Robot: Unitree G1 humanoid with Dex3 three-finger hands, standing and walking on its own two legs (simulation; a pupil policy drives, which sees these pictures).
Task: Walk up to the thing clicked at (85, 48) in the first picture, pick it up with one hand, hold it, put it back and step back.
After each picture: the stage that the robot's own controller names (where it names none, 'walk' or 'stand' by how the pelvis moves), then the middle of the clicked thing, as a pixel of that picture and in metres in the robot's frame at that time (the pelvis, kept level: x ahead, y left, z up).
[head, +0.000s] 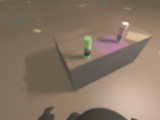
stand; (87, 48) +0.67 +0.07 -0.04
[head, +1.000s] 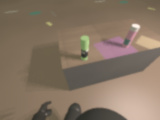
rise first; (84, 49) +0.60 +0.11 -0.01
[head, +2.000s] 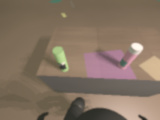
rise first; (61, 60) +0.40 +0.29 -0.02
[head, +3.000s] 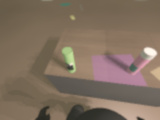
stand; (69, 61) +0.43 +0.19 -0.01
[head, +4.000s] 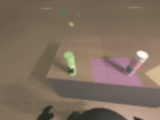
stand; (70, 65) +0.44 +0.20 -0.04
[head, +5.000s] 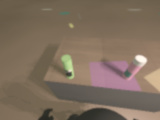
stand; (68, 68) +0.41 +0.21 -0.04
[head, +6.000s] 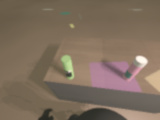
stand; (68, 68) +0.41 +0.21 -0.04
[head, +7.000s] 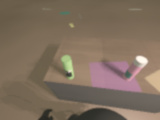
stand; (68, 68) +0.41 +0.21 -0.04
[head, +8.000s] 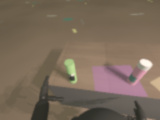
rise first; (71, 72) +0.39 +0.20 -0.04
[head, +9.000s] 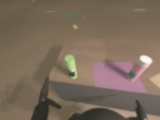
go down; (71, 68) +0.41 +0.20 -0.04
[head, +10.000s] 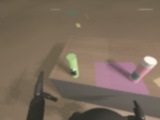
go down; (73, 67) +0.42 +0.19 -0.03
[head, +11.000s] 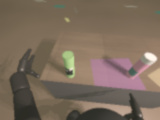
go down; (69, 66) +0.40 +0.17 +0.01
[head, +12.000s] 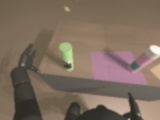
close in; (67, 59) +0.42 +0.18 +0.03
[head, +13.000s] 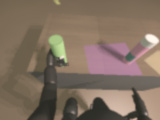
close; (59, 53) +0.43 +0.20 +0.06
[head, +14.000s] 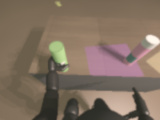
lift; (60, 59) +0.40 +0.19 +0.06
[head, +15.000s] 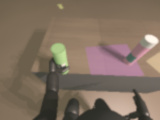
lift; (61, 61) +0.39 +0.19 +0.05
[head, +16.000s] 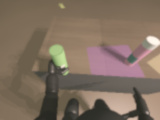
lift; (60, 62) +0.37 +0.20 +0.05
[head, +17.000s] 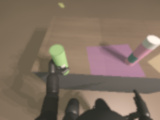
lift; (61, 62) +0.38 +0.19 +0.05
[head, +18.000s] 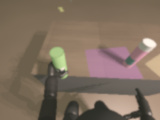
lift; (60, 65) +0.36 +0.19 +0.06
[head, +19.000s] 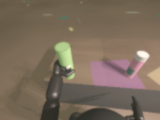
hold; (66, 63) +0.32 +0.16 +0.17
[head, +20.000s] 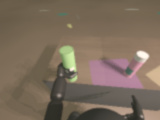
hold; (69, 66) +0.33 +0.15 +0.12
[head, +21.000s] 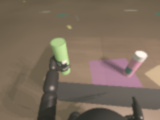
crouch; (62, 59) +0.35 +0.19 +0.16
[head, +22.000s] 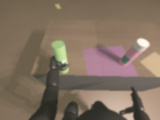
lower; (61, 59) +0.41 +0.19 +0.03
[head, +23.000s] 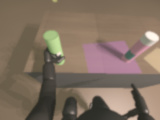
lower; (56, 50) +0.45 +0.21 +0.07
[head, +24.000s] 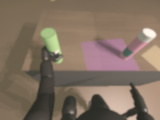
lower; (54, 49) +0.46 +0.21 +0.07
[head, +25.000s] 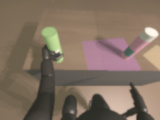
lower; (54, 48) +0.46 +0.21 +0.07
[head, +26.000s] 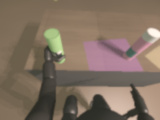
loosen; (56, 49) +0.45 +0.20 +0.07
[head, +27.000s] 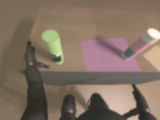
withdraw; (55, 50) +0.43 +0.19 +0.07
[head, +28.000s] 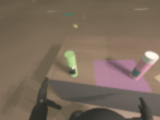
sink last; (71, 65) +0.42 +0.19 +0.01
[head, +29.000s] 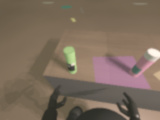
stand; (71, 61) +0.42 +0.19 +0.02
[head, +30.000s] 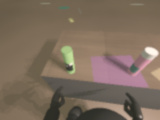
stand; (69, 61) +0.42 +0.19 +0.03
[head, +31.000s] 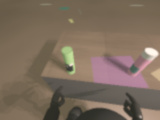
stand; (69, 62) +0.42 +0.19 +0.03
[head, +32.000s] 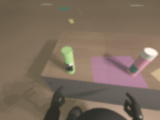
stand; (69, 61) +0.42 +0.19 +0.03
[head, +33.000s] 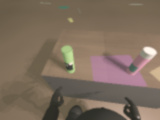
stand; (69, 61) +0.43 +0.19 +0.02
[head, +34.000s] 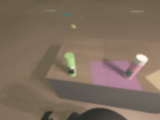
stand; (71, 65) +0.44 +0.20 -0.04
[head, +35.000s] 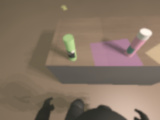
walk; (70, 49) +0.51 +0.19 -0.01
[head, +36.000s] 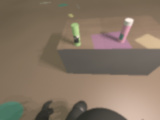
walk; (76, 35) +0.80 +0.22 -0.02
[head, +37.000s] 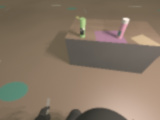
stand; (82, 28) +1.05 +0.18 -0.02
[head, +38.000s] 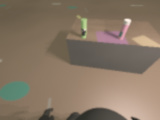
stand; (83, 29) +1.05 +0.16 -0.04
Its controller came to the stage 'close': yes
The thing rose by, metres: 0.18
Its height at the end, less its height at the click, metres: +0.00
